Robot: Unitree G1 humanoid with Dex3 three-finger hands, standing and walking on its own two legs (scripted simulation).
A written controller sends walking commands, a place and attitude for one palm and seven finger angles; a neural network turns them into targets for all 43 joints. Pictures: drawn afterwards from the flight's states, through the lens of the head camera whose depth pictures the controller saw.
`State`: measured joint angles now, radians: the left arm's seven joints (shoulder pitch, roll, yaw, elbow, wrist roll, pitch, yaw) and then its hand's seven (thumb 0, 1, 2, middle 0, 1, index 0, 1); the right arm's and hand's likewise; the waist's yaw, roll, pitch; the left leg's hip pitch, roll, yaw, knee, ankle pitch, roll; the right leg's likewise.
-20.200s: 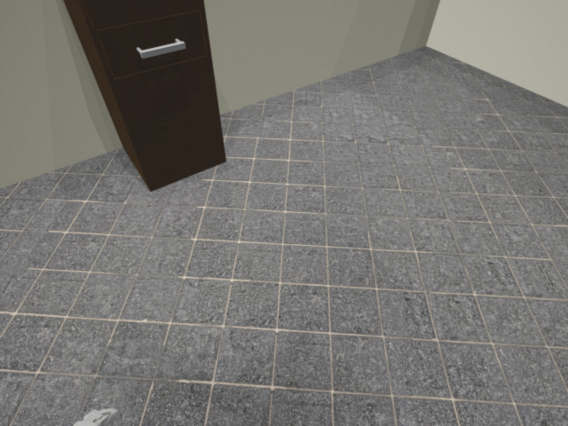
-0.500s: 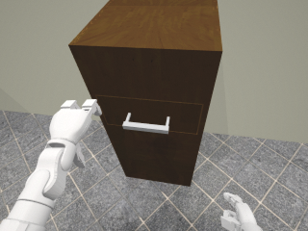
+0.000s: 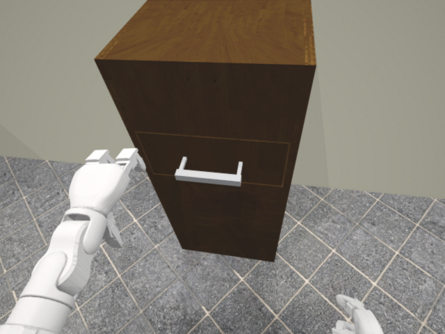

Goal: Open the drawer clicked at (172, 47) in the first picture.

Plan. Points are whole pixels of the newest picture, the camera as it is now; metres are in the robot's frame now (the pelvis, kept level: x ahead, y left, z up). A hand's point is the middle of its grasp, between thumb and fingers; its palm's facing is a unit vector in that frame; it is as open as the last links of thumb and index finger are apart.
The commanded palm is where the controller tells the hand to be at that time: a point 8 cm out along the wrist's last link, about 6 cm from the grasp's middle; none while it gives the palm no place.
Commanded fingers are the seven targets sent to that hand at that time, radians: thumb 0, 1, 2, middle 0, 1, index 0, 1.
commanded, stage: move the hooked fingers above the handle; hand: left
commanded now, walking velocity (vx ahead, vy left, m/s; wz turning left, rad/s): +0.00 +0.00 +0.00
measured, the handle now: (209, 170) +0.51 +0.12 -0.08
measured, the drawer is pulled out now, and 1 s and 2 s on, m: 0.00 0.00 0.00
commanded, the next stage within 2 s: none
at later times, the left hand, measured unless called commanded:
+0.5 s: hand (160, 193) +0.36 +0.18 +0.03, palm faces -0.06 -0.05 -1.00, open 13.9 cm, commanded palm +0.34 +0.20 +0.09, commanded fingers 0.00 -0.50 0.30 -0.30 -1.20 -0.30 -1.20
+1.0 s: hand (191, 183) +0.40 +0.14 +0.00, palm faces -0.04 -0.07 -1.00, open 13.9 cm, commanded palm +0.39 +0.16 +0.06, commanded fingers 0.00 -0.50 0.30 -0.30 -1.20 -0.30 -1.20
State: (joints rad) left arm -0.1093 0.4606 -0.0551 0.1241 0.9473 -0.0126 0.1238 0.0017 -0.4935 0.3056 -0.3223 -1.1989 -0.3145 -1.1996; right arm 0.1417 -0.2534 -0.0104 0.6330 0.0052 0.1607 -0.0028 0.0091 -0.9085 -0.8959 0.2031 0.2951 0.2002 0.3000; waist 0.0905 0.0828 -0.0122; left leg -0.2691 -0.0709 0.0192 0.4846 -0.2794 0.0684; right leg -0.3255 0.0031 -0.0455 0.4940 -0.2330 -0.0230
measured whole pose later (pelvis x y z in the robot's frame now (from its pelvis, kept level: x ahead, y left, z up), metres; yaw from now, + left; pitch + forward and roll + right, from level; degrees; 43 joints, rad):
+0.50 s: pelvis +0.00 -0.02 -0.01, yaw -1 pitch +7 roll +1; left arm -0.30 0.40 -0.11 0.45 1.01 -0.04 0.19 0.00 -0.49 0.31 -0.32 -1.20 -0.31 -1.20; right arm 0.21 -0.27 -0.04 0.65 0.01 0.14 -0.03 0.01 -0.91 -0.90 0.20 0.30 0.20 0.30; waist 0.04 0.07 -0.05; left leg -0.37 -0.04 0.04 0.55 -0.31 0.04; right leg -0.45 0.03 -0.03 0.58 -0.26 -0.05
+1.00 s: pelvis +0.01 -0.02 -0.01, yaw -1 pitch +11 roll +1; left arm -0.48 0.30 -0.17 0.70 1.07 -0.08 0.32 0.00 -0.49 0.31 -0.32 -1.20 -0.32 -1.20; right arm 0.23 -0.25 -0.05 0.67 0.00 0.13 -0.03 0.01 -0.91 -0.90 0.20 0.30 0.20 0.30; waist 0.00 0.05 -0.10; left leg -0.48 -0.05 0.03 0.63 -0.35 0.04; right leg -0.55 0.03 -0.04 0.65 -0.30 -0.06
